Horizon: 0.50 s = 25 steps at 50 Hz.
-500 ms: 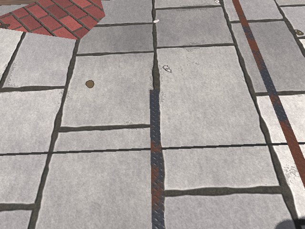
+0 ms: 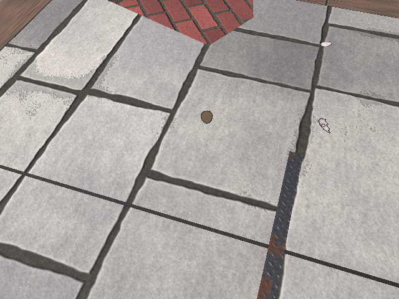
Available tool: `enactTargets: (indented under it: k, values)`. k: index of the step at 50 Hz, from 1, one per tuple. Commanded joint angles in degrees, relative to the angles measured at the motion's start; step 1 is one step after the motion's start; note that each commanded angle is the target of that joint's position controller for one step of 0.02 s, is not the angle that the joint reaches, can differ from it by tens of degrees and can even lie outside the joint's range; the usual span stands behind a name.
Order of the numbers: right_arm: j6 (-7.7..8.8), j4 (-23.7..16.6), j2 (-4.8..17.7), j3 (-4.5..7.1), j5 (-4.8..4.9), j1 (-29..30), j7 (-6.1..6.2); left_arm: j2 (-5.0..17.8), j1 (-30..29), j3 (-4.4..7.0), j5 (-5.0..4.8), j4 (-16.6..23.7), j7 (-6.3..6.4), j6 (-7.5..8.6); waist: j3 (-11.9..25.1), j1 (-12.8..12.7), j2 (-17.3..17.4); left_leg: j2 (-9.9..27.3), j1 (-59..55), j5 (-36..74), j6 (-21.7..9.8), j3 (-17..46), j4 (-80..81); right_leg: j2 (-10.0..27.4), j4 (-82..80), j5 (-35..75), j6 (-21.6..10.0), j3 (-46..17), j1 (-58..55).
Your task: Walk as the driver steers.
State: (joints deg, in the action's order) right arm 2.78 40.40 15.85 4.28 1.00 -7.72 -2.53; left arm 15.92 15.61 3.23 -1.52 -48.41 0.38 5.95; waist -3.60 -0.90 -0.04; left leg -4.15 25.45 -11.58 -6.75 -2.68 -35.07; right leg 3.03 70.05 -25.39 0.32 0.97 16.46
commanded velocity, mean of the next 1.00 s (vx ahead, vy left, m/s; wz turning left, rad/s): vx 0.50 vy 0.00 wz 0.08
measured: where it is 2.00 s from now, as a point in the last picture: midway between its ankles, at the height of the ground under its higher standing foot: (206, 196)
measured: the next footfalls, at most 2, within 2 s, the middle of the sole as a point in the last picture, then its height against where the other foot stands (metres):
right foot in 0.40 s outside the picture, level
left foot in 0.90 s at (162, 240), level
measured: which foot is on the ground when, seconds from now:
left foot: down 0.00-0.42, up 0.44-0.88, down 0.90-1.00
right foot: up 0.00-0.38, down 0.40-0.92, up 0.94-1.00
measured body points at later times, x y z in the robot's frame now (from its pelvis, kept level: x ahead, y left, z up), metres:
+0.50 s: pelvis +0.29 -0.04 +0.01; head +0.32 -0.03 +0.46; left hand +0.43 +0.25 -0.08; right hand +0.39 -0.30 -0.12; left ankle +0.12 +0.06 -0.64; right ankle +0.38 -0.12 -0.72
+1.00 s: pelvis +0.53 +0.05 +0.01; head +0.56 +0.06 +0.46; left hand +0.55 +0.33 -0.12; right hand +0.75 -0.19 -0.06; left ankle +0.59 +0.16 -0.72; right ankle +0.43 -0.10 -0.65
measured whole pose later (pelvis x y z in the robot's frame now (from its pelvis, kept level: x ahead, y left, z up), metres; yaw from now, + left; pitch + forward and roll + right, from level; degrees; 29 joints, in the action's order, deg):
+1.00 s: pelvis +0.53 +0.05 +0.01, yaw +1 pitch +2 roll +0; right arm 6.1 38.3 14.0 2.6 -0.3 -5.9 -0.8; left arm 16.9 22.1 3.3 -1.9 -46.2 0.5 3.0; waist -0.3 -2.6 -1.8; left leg -0.2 21.9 -10.2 -1.0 -1.2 -29.6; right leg -0.7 61.7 -25.8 -1.3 -4.9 20.5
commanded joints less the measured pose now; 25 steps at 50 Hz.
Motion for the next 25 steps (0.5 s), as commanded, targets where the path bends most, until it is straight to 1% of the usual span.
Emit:
enactTargets:
  k: [1, 2, 3, 5, 7, 9, 11, 13, 15, 16, 18, 19, 20, 21, 22, 23, 24, 25]
  values:
    - [1.25, -2.6, 5.8, 1.70, -0.02, -5.6, 0.55, 7.5, -3.8, 1.60, 1.03, 7.1, 0.28, 2.90, 8.5, 1.8, -0.5, 16.2, -25.2, 9.8, -11.3, 26.3, 19.2, 3.8, 0.5, 5.4, -1.1, -6.1, 24.9]
    - [1.27, -3.5, 5.2, 1.37, -0.50, -4.0, 0.79, 7.6, -2.4, 1.91, 1.56, 7.0, 0.19, 2.02, 7.4, 0.1, 0.5, 14.6, -20.3, 12.6, -10.9, 23.9, 20.5, 4.7, -1.7, 7.0, -0.6, -6.3, 21.3]
    - [1.39, -3.7, 5.7, 1.53, -0.50, -3.8, 0.98, 7.2, -1.9, 2.00, 1.95, 7.3, 0.16, 1.28, 7.0, -0.6, 0.7, 13.9, -17.4, 15.0, -11.0, 23.2, 21.5, 4.6, -3.8, 8.0, 0.3, -5.8, 19.6]
    - [1.69, -3.4, 7.3, 1.94, -0.34, -5.2, 1.60, 5.5, -3.1, 1.66, 2.53, 8.2, 0.28, 0.30, 6.1, -0.8, 0.7, 12.8, -13.6, 20.1, -11.3, 20.0, 22.4, 4.0, -8.7, 10.9, 2.1, -4.6, 19.0]
    - [1.57, -2.9, 8.5, 2.29, -0.15, -7.1, 2.37, 4.5, -7.6, 1.20, 2.68, 9.9, 0.46, 0.02, 4.7, 0.5, 1.5, 11.1, -11.9, 20.8, -10.2, 17.7, 22.4, 2.8, -16.5, 17.1, 3.3, -3.8, 20.1]
    - [1.26, -2.2, 8.0, 2.05, 0.08, -8.6, 2.81, 3.2, -11.3, 0.55, 2.46, 10.6, 0.08, 0.18, 4.5, 2.2, 3.3, 9.0, -11.7, 18.4, -7.8, 14.7, 21.6, 1.4, -26.3, 25.4, 3.2, -3.2, 18.3]
    - [1.14, -1.3, 7.6, 1.77, 0.14, -10.8, 2.97, 2.4, -15.0, 0.04, 2.02, 11.2, -0.67, 0.61, 4.4, 4.4, 4.6, 8.7, -11.8, 14.2, -6.3, 14.2, 21.2, -0.1, -33.7, 32.0, 2.8, -2.3, 15.3]
    - [1.17, -0.1, 7.9, 1.67, 0.17, -13.0, 2.88, 3.1, -17.8, 0.07, 1.44, 12.1, -1.34, 1.06, 3.6, 5.9, 5.2, 10.6, -14.0, 11.2, -6.2, 16.3, 20.5, -0.6, -36.8, 33.5, 2.0, -2.6, 14.7]
    - [1.03, 0.7, 8.0, 1.61, 0.20, -14.5, 2.91, 4.3, -19.7, 0.36, 1.34, 13.1, -1.91, 1.54, 2.8, 6.4, 5.3, 12.9, -19.0, 11.5, -6.0, 18.9, 17.9, -0.8, -39.5, 30.2, 0.4, -3.1, 16.8]
    - [0.89, 1.0, 8.1, 1.64, 0.13, -14.8, 3.00, 5.0, -19.8, 0.58, 1.37, 13.5, -2.14, 1.77, 2.7, 6.2, 5.5, 14.1, -21.3, 12.3, -5.8, 20.3, 16.7, -1.0, -40.6, 27.8, -0.5, -3.2, 17.1]
    - [0.47, 1.3, 8.7, 1.84, -0.04, -14.4, 3.19, 5.9, -17.6, 1.01, 1.30, 13.4, -2.32, 2.10, 2.8, 4.6, 7.0, 15.4, -24.3, 17.7, -4.8, 21.8, 14.3, -1.7, -42.0, 22.6, -2.3, -2.5, 14.9]
    - [0.27, 1.1, 8.7, 1.79, -0.02, -13.1, 3.23, 6.7, -13.7, 1.53, 1.38, 12.4, -2.19, 2.27, 4.3, 2.1, 7.4, 14.3, -24.5, 25.5, -3.9, 20.9, 10.7, -3.0, -44.0, 22.1, -3.7, -1.1, 9.4]
    - [0.21, 0.6, 7.5, 1.29, -0.26, -12.1, 3.13, 8.5, -6.9, 2.47, 1.79, 10.7, -1.90, 2.41, 9.1, -1.2, 6.3, 11.1, -22.7, 31.9, -2.4, 18.4, 2.6, -2.4, -44.3, 24.5, -5.8, -1.3, -1.2]
    - [0.29, -0.9, 5.5, 0.26, -1.11, -11.4, 3.13, 11.6, 3.1, 3.20, 2.52, 9.6, -1.55, 2.39, 17.7, -5.4, 1.4, 7.4, -14.1, 22.5, -0.3, 14.9, -13.0, 6.5, -42.4, 26.6, -10.0, -10.9, -17.2]
    - [1.14, -0.6, 1.3, -0.91, 0.26, -20.3, 2.99, 15.1, 9.2, 4.44, 2.49, 7.0, -1.94, 1.78, 24.8, -2.8, -16.4, -1.7, 8.4, -10.2, 4.4, 10.1, -33.6, 18.2, -46.3, 15.1, -19.6, -36.2, -37.6]
    - [1.66, 0.1, 5.2, -0.57, 0.75, -18.9, 2.87, 9.7, 9.7, 3.07, 0.79, 6.6, -2.22, 1.54, 22.1, -4.2, -13.8, 0.0, 17.0, -20.5, 4.4, 14.1, -40.2, 19.4, -51.9, 2.8, -18.8, -44.5, -37.5]
    - [1.86, -1.2, 8.1, 0.23, 1.18, -12.3, 2.69, 7.0, 5.9, 2.21, 0.62, 7.3, -1.95, 1.16, 13.1, -4.8, -7.9, 2.9, 20.3, -15.9, 4.3, 13.2, -41.8, 17.3, -53.1, 1.4, -16.1, -36.6, -30.2]
    - [2.00, -2.3, 7.6, -0.05, 0.52, -8.2, 2.70, 6.3, 2.1, 1.70, 1.30, 8.1, -1.79, 0.63, 8.7, -3.4, -2.7, 5.7, 18.9, -11.2, 4.2, 10.4, -39.6, 15.0, -54.1, 6.3, -14.5, -29.9, -22.4]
